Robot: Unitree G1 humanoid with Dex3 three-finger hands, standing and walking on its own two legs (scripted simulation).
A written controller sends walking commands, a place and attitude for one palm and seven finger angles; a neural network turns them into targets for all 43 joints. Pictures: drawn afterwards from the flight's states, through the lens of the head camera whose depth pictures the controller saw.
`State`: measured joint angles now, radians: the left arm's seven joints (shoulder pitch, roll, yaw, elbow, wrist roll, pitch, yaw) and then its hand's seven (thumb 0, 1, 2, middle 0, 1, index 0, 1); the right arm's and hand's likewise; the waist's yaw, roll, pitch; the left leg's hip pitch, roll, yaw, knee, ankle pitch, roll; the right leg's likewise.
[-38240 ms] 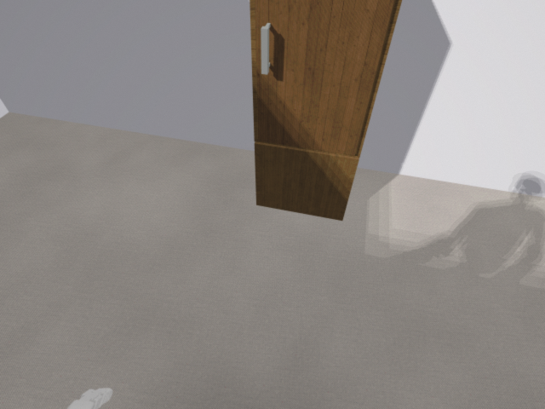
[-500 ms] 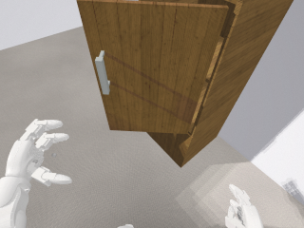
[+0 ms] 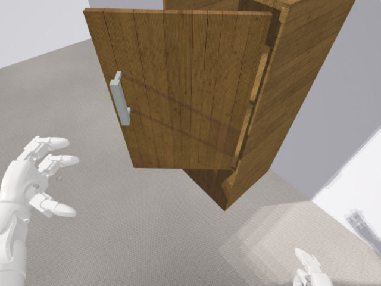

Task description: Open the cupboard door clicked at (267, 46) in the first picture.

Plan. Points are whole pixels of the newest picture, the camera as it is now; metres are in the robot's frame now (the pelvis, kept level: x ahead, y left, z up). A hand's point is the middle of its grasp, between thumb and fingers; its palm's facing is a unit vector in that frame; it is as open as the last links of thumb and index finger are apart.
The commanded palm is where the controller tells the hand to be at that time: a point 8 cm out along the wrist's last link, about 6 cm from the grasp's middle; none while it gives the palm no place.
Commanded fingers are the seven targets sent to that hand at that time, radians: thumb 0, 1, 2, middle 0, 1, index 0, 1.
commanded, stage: raise the hand with hooked fingers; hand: left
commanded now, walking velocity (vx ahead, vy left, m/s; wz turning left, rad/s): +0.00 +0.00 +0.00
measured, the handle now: (122, 99) +0.55 +0.22 +0.06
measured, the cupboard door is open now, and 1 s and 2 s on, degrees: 48 48 48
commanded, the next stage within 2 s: move the hooked fingers beside the handle in 0.30 s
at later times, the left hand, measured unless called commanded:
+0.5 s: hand (69, 178) +0.30 +0.26 +0.08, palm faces +0.08 -1.00 -0.01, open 14.0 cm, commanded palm +0.28 +0.31 +0.08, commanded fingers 0.00 -0.50 0.30 -0.30 -1.20 -0.30 -1.20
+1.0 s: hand (82, 147) +0.38 +0.26 +0.08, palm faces +0.04 -1.00 -0.01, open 14.0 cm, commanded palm +0.35 +0.31 +0.08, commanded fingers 0.00 -0.50 0.30 -0.30 -1.20 -0.30 -1.20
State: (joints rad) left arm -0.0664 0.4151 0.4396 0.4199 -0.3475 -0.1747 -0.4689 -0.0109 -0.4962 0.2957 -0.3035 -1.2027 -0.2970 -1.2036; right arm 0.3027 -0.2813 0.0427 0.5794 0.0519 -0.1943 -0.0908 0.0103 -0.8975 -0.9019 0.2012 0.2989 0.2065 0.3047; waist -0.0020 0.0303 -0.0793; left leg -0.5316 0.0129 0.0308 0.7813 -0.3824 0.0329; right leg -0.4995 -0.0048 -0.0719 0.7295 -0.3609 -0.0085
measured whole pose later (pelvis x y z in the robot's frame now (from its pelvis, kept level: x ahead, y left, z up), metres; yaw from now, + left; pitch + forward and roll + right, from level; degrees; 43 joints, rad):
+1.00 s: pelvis +0.00 -0.01 -0.01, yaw -1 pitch +11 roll -2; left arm -0.37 0.48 0.47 0.74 -0.27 -0.27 -0.46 -0.01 -0.50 0.30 -0.30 -1.20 -0.30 -1.20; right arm 0.36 -0.29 0.03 0.60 0.05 -0.10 -0.08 0.01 -0.90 -0.90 0.20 0.30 0.21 0.30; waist -0.05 0.02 -0.08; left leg -0.62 0.03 0.04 0.81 -0.40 0.03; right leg -0.59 0.01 -0.06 0.76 -0.37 -0.02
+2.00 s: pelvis +0.00 +0.00 -0.03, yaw -3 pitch +20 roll -3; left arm -0.92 0.76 0.53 1.26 -0.11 -0.32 -0.45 -0.01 -0.50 0.30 -0.30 -1.20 -0.30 -1.20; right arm 0.41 -0.30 0.06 0.61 0.02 0.05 -0.07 0.00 -0.90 -0.90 0.20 0.30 0.21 0.30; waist -0.17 0.01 -0.08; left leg -0.88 0.06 0.03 0.94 -0.43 0.03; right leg -0.84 0.03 -0.07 0.85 -0.38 -0.02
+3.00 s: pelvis +0.00 +0.01 -0.03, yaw -3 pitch +20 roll -4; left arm -0.90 0.73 0.50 1.23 -0.12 -0.34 -0.42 -0.01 -0.50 0.30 -0.30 -1.20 -0.30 -1.20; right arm 0.41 -0.29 0.06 0.60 0.01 0.08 -0.05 0.00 -0.90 -0.90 0.20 0.30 0.21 0.30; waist -0.17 0.01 -0.08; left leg -0.89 0.05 0.02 0.98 -0.44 0.04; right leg -0.84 0.03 -0.07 0.87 -0.38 -0.01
